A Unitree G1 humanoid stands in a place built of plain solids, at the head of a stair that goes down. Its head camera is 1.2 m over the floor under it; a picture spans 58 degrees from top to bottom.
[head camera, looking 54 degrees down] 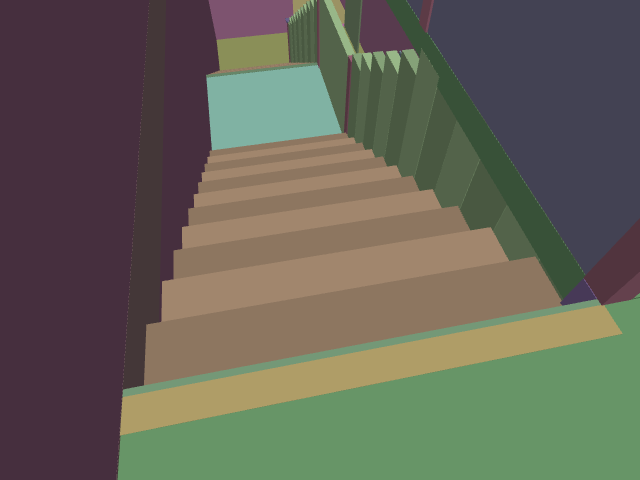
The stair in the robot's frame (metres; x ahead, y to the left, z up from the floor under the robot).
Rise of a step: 0.17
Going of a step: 0.28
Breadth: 1.44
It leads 11 degrees to the left of straight ahead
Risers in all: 12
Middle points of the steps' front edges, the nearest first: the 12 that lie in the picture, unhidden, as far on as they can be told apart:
0.51 -0.17 0.00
0.78 -0.11 -0.17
1.05 -0.06 -0.33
1.32 -0.01 -0.50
1.59 0.05 -0.67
1.86 0.10 -0.83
2.13 0.16 -1.00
2.40 0.21 -1.17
2.67 0.26 -1.33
2.94 0.32 -1.50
3.21 0.37 -1.67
3.48 0.42 -1.84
